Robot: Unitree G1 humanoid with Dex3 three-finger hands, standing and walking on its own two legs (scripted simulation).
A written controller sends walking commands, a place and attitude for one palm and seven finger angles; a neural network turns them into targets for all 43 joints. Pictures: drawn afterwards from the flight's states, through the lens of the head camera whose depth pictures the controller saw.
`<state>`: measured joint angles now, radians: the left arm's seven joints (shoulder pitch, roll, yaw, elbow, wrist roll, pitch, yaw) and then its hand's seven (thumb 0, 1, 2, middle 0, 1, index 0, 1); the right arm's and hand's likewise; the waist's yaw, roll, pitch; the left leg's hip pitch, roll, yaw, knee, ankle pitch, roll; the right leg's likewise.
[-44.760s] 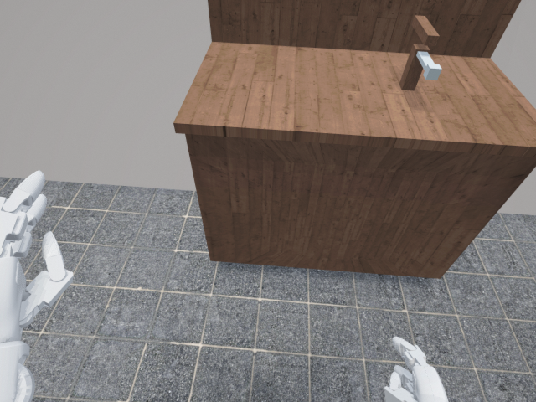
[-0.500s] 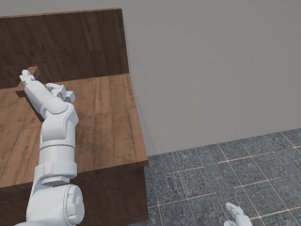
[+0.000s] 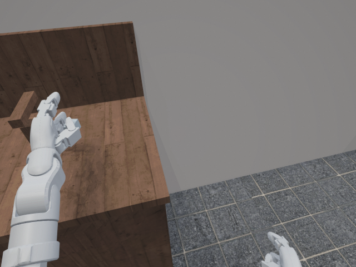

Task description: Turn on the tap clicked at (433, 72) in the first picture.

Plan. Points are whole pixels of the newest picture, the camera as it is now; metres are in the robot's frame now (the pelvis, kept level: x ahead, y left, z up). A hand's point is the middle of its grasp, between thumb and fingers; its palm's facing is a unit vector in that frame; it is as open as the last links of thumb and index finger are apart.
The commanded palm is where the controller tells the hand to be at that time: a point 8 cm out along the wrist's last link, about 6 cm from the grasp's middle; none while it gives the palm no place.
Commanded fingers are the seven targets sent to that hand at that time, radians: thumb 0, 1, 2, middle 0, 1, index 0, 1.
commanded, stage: draw the hand back beside the body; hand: left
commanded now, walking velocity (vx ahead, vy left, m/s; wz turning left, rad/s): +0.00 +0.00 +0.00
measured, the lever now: (73, 126) +0.42 +0.34 +0.11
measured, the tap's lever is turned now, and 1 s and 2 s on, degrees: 73 73 73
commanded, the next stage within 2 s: step back with the hand held close in 1.22 s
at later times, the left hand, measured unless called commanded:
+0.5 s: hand (62, 167) +0.23 +0.24 +0.17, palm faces +0.44 -0.87 -0.23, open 7.6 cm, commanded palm +0.18 +0.28 +0.18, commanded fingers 0.00 0.90 0.90 -0.19 -0.27 -0.19 -0.27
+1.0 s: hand (45, 211) +0.16 +0.23 +0.16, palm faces +0.45 -0.84 -0.30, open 7.4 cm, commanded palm +0.12 +0.27 +0.17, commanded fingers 0.00 0.90 0.90 -0.20 -0.30 -0.20 -0.30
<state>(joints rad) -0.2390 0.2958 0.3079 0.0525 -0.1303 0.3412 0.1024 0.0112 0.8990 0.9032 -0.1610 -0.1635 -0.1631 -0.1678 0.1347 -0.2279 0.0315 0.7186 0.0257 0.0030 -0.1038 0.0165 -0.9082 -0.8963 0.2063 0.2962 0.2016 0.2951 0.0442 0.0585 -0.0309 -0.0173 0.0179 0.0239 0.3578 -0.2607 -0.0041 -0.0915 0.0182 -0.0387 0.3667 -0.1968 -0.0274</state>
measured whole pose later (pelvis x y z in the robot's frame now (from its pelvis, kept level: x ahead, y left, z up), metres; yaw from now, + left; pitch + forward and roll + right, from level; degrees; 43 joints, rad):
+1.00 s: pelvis -0.04 +0.00 +0.00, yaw +1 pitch -8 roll +0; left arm 0.42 0.29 0.24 -0.36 -0.05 -0.16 0.13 0.01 0.89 0.90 -0.21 -0.30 -0.21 -0.30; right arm 0.16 -0.21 0.00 0.68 -0.02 -0.14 -0.05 0.02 -0.91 -0.90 0.21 0.30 0.20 0.30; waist 0.07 0.05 0.05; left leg -0.02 0.02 0.01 0.38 -0.22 -0.01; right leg -0.07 0.02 -0.06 0.35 -0.15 -0.03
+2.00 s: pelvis -0.12 +0.02 -0.02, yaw +2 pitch -2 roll -1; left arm 0.46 0.34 0.31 -0.47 -0.01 -0.13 0.18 0.01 0.89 0.90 -0.21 -0.30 -0.21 -0.30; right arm 0.22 -0.23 0.01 0.57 0.00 -0.02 -0.09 0.02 -0.91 -0.90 0.21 0.30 0.20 0.30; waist -0.01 0.02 0.00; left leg -0.40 0.00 0.03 0.64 -0.21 0.04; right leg -0.44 -0.02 -0.05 0.62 -0.21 0.01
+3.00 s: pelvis -0.35 -0.04 -0.01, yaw +3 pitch +0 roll +1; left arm 0.43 0.32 0.30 -0.35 -0.03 -0.14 0.18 0.01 0.89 0.90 -0.21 -0.30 -0.21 -0.30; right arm 0.33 -0.26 -0.03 0.66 0.00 -0.05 -0.09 0.02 -0.91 -0.90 0.21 0.30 0.20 0.30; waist -0.02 0.02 -0.11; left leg -0.18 0.02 0.08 0.52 -0.47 0.04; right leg -0.32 -0.04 -0.08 0.53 -0.22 -0.03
